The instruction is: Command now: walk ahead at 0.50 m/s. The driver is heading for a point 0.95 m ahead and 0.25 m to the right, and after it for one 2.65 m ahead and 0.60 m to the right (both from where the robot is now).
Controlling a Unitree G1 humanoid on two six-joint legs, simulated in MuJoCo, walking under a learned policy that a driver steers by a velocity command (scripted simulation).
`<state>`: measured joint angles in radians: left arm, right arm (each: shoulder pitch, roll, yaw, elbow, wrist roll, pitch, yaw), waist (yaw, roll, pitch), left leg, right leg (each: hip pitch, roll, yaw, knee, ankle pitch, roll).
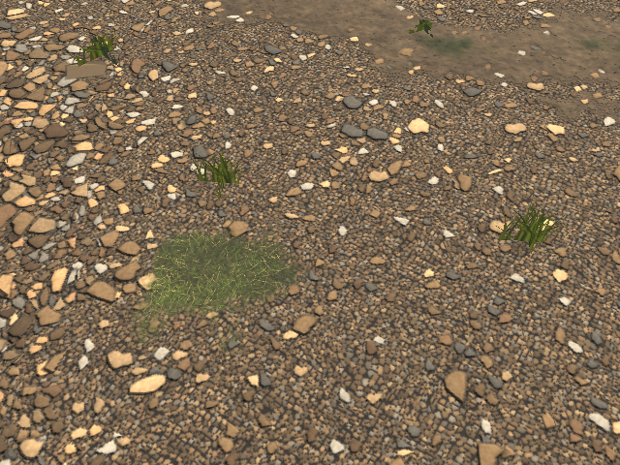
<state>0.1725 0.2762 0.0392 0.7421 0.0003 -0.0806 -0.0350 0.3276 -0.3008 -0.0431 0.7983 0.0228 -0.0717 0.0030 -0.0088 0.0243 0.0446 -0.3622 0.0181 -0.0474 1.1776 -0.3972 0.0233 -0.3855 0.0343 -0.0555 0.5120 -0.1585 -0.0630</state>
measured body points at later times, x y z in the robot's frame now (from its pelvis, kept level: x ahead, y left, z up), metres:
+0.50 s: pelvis +0.28 +0.06 +0.00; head +0.32 +0.07 +0.45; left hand +0.33 +0.34 -0.14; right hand +0.45 -0.21 -0.08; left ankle +0.36 +0.16 -0.73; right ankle +0.14 -0.08 -0.65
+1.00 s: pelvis +0.48 +0.00 -0.01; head +0.53 -0.03 +0.44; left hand +0.73 +0.21 -0.09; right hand +0.53 -0.31 -0.13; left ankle +0.43 +0.17 -0.64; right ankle +0.56 -0.09 -0.73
